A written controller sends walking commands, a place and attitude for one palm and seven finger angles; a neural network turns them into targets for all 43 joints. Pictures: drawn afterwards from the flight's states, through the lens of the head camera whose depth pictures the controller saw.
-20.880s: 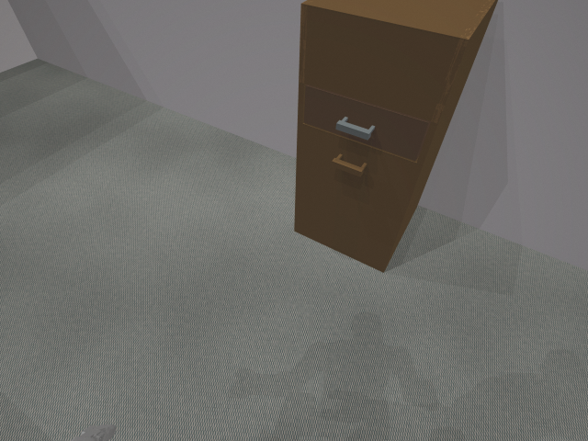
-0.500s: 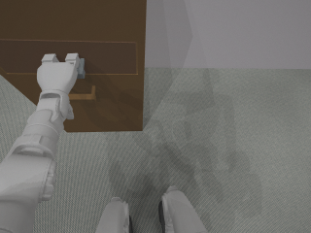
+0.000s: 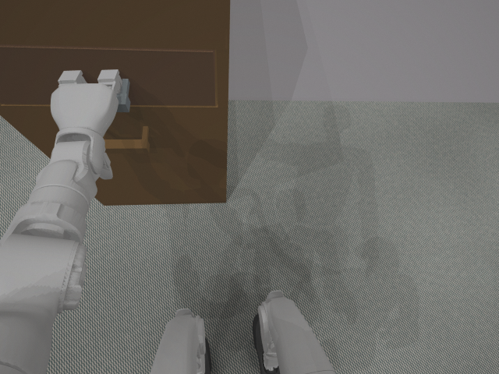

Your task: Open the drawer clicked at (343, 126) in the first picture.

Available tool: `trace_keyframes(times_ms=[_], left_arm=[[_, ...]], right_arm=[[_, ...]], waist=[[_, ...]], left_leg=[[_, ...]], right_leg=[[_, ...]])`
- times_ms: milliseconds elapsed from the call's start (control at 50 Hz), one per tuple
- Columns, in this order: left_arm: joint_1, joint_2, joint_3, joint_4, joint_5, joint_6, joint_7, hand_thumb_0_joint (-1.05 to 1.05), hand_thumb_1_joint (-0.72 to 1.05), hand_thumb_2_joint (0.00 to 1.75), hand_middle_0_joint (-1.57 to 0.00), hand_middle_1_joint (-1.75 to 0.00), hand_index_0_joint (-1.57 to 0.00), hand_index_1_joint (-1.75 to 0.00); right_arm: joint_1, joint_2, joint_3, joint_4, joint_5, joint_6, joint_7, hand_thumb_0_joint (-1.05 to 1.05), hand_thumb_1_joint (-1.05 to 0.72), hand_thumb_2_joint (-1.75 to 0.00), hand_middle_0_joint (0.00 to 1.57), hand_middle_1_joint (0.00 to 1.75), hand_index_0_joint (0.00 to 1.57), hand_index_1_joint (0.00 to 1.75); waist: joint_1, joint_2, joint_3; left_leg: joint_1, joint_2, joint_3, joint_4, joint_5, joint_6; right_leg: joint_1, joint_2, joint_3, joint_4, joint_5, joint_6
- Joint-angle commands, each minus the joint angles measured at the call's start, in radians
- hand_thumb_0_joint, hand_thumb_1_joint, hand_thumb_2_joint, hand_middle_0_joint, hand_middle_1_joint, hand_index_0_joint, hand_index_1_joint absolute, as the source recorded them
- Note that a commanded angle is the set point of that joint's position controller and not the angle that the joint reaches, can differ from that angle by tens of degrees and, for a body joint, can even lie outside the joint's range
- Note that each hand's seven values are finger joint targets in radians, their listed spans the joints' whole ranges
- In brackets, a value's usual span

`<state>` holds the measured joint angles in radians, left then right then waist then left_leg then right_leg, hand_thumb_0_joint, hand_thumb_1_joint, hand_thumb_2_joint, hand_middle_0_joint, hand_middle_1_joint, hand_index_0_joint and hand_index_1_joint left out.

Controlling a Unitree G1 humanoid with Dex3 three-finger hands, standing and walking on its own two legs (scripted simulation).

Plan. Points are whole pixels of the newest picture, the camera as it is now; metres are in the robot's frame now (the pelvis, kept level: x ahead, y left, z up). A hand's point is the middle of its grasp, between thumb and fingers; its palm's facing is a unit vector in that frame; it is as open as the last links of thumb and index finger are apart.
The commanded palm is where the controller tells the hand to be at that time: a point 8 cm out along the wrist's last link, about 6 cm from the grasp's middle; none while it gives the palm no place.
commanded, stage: close the thumb around the handle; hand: left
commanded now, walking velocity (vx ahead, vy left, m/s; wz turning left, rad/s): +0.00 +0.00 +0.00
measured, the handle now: (96, 93) +0.58 +0.20 +0.00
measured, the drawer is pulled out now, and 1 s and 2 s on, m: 0.00 0.00 0.10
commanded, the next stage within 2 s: pull the drawer open in 0.76 s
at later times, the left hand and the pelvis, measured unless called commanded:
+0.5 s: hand (100, 126) +0.53 +0.20 -0.02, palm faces -0.07 +0.00 -1.00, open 8.7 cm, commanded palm +0.51 +0.19 +0.03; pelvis +0.01 +0.00 +0.01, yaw +0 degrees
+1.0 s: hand (100, 126) +0.53 +0.20 -0.02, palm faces -0.06 -0.02 -1.00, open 5.6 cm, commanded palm +0.49 +0.20 +0.03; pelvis +0.02 +0.00 +0.01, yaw -1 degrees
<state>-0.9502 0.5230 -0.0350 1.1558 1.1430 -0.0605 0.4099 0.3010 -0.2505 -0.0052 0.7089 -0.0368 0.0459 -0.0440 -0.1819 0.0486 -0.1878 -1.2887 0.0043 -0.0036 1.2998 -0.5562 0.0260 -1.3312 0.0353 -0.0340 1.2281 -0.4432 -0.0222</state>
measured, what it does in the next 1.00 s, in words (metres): stands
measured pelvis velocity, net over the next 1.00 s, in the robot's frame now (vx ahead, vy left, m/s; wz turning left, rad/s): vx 0.02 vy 0.00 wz -0.01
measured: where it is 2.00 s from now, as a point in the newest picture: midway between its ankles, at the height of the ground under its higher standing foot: outside the picture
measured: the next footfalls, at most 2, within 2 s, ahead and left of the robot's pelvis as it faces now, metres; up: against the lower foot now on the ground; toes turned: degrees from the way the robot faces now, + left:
none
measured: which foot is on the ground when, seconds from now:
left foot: down 0.00-1.00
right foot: down 0.00-1.00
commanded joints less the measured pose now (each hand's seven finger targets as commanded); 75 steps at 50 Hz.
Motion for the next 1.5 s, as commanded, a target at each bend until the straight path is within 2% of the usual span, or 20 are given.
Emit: trace_keyframes(times_ms=[0, 40, 100, 140, 300, 340, 420, 460, 540, 600, 640, 660, 700, 780, 860, 980, 1100, 1240, 1300, 1480], left_arm=[[-0.41, 0.209, 0.034, -0.153, -0.003, 0.011, 0.031, 0.0, -0.5, 0.3, -0.3, -1.2, -0.3, -1.2], [-0.38, 0.209, 0.041, -0.159, -0.004, 0.015, 0.036, 0.0, -0.5, 0.3, -0.3, -1.2, -0.3, -1.2], [-0.405, 0.201, 0.034, -0.144, -0.005, 0.026, 0.039, 0.0, -0.33, 0.37, -0.31, -1.22, -0.31, -1.22], [-0.401, 0.192, 0.024, -0.156, -0.002, 0.032, 0.042, 0.0, -0.22, 0.42, -0.32, -1.23, -0.32, -1.23], [-0.418, 0.17, 0.016, -0.159, -0.003, 0.037, 0.042, 0.0, 0.23, 0.61, -0.35, -1.28, -0.35, -1.28], [-0.378, 0.176, 0.024, -0.168, -0.007, 0.033, 0.039, 0.0, 0.34, 0.66, -0.36, -1.29, -0.36, -1.29], [-0.379, 0.136, -0.002, -0.169, -0.006, 0.021, 0.041, 0.0, 0.56, 0.76, -0.38, -1.31, -0.38, -1.31], [-0.345, 0.166, 0.026, -0.165, -0.005, 0.018, 0.043, 0.0, 0.68, 0.8, -0.38, -1.33, -0.38, -1.33], [-0.319, 0.143, 0.024, -0.192, -0.007, 0.007, 0.051, 0.0, 0.9, 0.9, -0.4, -1.35, -0.4, -1.35], [-0.321, 0.159, 0.04, -0.197, -0.013, 0.004, 0.054, 0.0, 0.9, 0.9, -0.4, -1.35, -0.4, -1.35], [-0.256, 0.179, 0.058, -0.171, -0.011, 0.012, 0.055, 0.0, 0.9, 0.9, -0.4, -1.35, -0.4, -1.35], [-0.28, 0.156, 0.037, -0.182, -0.012, 0.012, 0.056, 0.0, 0.9, 0.9, -0.4, -1.35, -0.4, -1.35], [-0.278, 0.206, 0.074, -0.187, -0.013, 0.01, 0.059, 0.0, 0.9, 0.9, -0.4, -1.35, -0.4, -1.35], [-0.255, 0.174, 0.056, -0.191, -0.012, 0.017, 0.066, 0.0, 0.9, 0.9, -0.4, -1.35, -0.4, -1.35], [-0.232, 0.202, 0.073, -0.173, -0.011, 0.024, 0.064, 0.0, 0.9, 0.9, -0.4, -1.35, -0.4, -1.35], [-0.074, 0.124, 0.06, -0.254, -0.028, 0.001, 0.056, 0.0, 0.9, 0.9, -0.4, -1.35, -0.4, -1.35], [0.1, 0.121, 0.101, -0.327, -0.034, -0.026, 0.075, 0.0, 0.9, 0.9, -0.4, -1.35, -0.4, -1.35], [0.208, 0.034, 0.068, -0.377, -0.014, -0.022, 0.133, 0.0, 0.9, 0.9, -0.4, -1.35, -0.4, -1.35], [0.237, 0.051, 0.089, -0.418, -0.016, -0.016, 0.149, 0.0, 0.9, 0.9, -0.4, -1.35, -0.4, -1.35], [0.403, 0.004, 0.074, -0.49, -0.008, 0.011, 0.169, 0.0, 0.9, 0.9, -0.4, -1.35, -0.4, -1.35]], right_arm=[[0.187, -0.177, -0.066, -0.026, -0.006, -0.018, -0.009, 0.0, -0.9, -0.9, 0.2, 0.3, 0.2, 0.3], [0.187, -0.179, -0.068, -0.028, -0.007, -0.017, -0.006, 0.0, -0.9, -0.9, 0.2, 0.3, 0.2, 0.3], [0.192, -0.18, -0.068, -0.018, -0.006, -0.015, -0.005, 0.0, -0.9, -0.9, 0.2, 0.3, 0.2, 0.3], [0.192, -0.179, -0.069, -0.019, -0.006, -0.014, -0.003, 0.0, -0.9, -0.9, 0.2, 0.3, 0.2, 0.3], [0.195, -0.176, -0.072, -0.008, -0.011, -0.01, -0.004, 0.0, -0.9, -0.9, 0.2, 0.3, 0.2, 0.3], [0.193, -0.175, -0.071, -0.016, -0.01, -0.009, -0.003, 0.0, -0.9, -0.9, 0.2, 0.3, 0.2, 0.3], [0.19, -0.169, -0.072, -0.015, -0.01, -0.009, -0.003, 0.0, -0.9, -0.9, 0.2, 0.3, 0.2, 0.3], [0.188, -0.171, -0.071, -0.015, -0.014, -0.007, -0.002, 0.0, -0.9, -0.9, 0.2, 0.3, 0.2, 0.3], [0.185, -0.167, -0.078, -0.015, -0.014, -0.006, 0.001, 0.0, -0.9, -0.9, 0.2, 0.3, 0.2, 0.3], [0.185, -0.167, -0.079, -0.011, -0.016, -0.003, 0.003, 0.0, -0.9, -0.9, 0.2, 0.3, 0.2, 0.3], [0.181, -0.169, -0.076, -0.014, -0.015, 0.002, 0.004, 0.0, -0.9, -0.9, 0.2, 0.3, 0.2, 0.3], [0.177, -0.166, -0.076, -0.02, -0.015, 0.002, 0.002, 0.0, -0.9, -0.9, 0.2, 0.3, 0.2, 0.3], [0.176, -0.172, -0.074, -0.013, -0.016, 0.004, 0.003, 0.0, -0.9, -0.9, 0.2, 0.3, 0.2, 0.3], [0.173, -0.167, -0.078, -0.018, -0.015, 0.008, 0.002, 0.0, -0.9, -0.9, 0.2, 0.3, 0.2, 0.3], [0.169, -0.172, -0.074, -0.02, -0.016, 0.014, 0.001, 0.0, -0.9, -0.9, 0.2, 0.3, 0.2, 0.3], [0.151, -0.157, -0.083, -0.046, -0.012, 0.022, 0.008, 0.0, -0.9, -0.9, 0.2, 0.3, 0.2, 0.3], [0.126, -0.154, -0.092, -0.055, -0.012, 0.029, 0.012, 0.0, -0.9, -0.9, 0.2, 0.3, 0.2, 0.3], [0.111, -0.144, -0.108, -0.05, -0.016, 0.039, 0.019, 0.0, -0.9, -0.9, 0.2, 0.3, 0.2, 0.3], [0.103, -0.142, -0.109, -0.05, -0.02, 0.046, 0.021, 0.0, -0.9, -0.9, 0.2, 0.3, 0.2, 0.3], [0.055, -0.129, -0.109, -0.082, -0.016, 0.059, 0.026, 0.0, -0.9, -0.9, 0.2, 0.3, 0.2, 0.3]], waist=[[-0.029, 0.067, -0.507], [-0.012, 0.082, -0.528], [-0.028, 0.06, -0.508], [-0.019, 0.095, -0.523], [-0.033, 0.08, -0.519], [-0.014, 0.081, -0.529], [-0.027, 0.082, -0.491], [-0.01, 0.068, -0.512], [-0.002, 0.087, -0.524], [-0.004, 0.058, -0.533], [0.018, 0.042, -0.52], [0.004, 0.032, -0.506], [0.017, 0.035, -0.523], [0.016, 0.044, -0.522], [0.025, 0.027, -0.513], [0.074, 0.045, -0.566], [0.119, 0.009, -0.552], [0.126, -0.004, -0.497], [0.136, -0.016, -0.525], [0.162, -0.008, -0.478]], left_leg=[[0.293, -0.017, -0.028, -0.148, 0.252, 0.022], [0.311, -0.018, -0.027, -0.151, 0.267, 0.019], [0.32, -0.013, -0.038, -0.157, 0.266, 0.018], [0.336, -0.016, -0.034, -0.159, 0.271, 0.016], [0.359, -0.012, -0.037, -0.165, 0.305, 0.015], [0.358, -0.015, -0.034, -0.17, 0.31, 0.015], [0.359, -0.014, -0.032, -0.17, 0.32, 0.015], [0.353, -0.015, -0.03, -0.166, 0.328, 0.016], [0.39, -0.013, -0.027, -0.167, 0.372, 0.012], [0.373, -0.014, -0.023, -0.162, 0.381, 0.015], [0.356, -0.017, -0.017, -0.165, 0.384, 0.015], [0.337, -0.018, -0.012, -0.164, 0.364, 0.018], [0.333, -0.019, -0.011, -0.162, 0.373, 0.018], [0.358, -0.018, -0.008, -0.166, 0.398, 0.016], [0.336, -0.021, -0.006, -0.164, 0.394, 0.017], [0.426, -0.016, -0.002, -0.187, 0.477, 0.009], [0.456, -0.011, 0.002, -0.21, 0.54, 0.006], [0.52, -0.005, 0.001, -0.231, 0.636, 0.001], [0.535, -0.008, 0.005, -0.237, 0.661, 0.002], [0.577, -0.008, 0.009, -0.262, 0.695, -0.005]], right_leg=[[0.328, 0.012, 0.018, -0.149, 0.163, -0.012], [0.338, 0.014, 0.018, -0.15, 0.175, -0.013], [0.317, 0.014, 0.011, -0.152, 0.166, -0.013], [0.321, 0.015, 0.011, -0.156, 0.168, -0.015], [0.329, 0.014, 0.008, -0.16, 0.199, -0.014], [0.359, 0.015, 0.011, -0.163, 0.212, -0.016], [0.34, 0.016, 0.01, -0.168, 0.219, -0.015], [0.364, 0.017, 0.012, -0.16, 0.232, -0.017], [0.368, 0.017, 0.013, -0.161, 0.271, -0.018], [0.399, 0.016, 0.019, -0.158, 0.297, -0.015], [0.425, 0.017, 0.021, -0.159, 0.31, -0.016], [0.429, 0.016, 0.026, -0.168, 0.301, -0.011], [0.443, 0.015, 0.031, -0.159, 0.315, -0.014], [0.445, 0.014, 0.027, -0.164, 0.338, -0.012], [0.46, 0.013, 0.032, -0.161, 0.344, -0.01], [0.513, 0.016, 0.026, -0.163, 0.411, -0.015], [0.568, 0.018, 0.036, -0.172, 0.474, -0.018], [0.557, 0.02, 0.032, -0.195, 0.514, -0.018], [0.604, 0.019, 0.041, -0.199, 0.56, -0.019], [0.632, 0.019, 0.043, -0.224, 0.58, -0.022]])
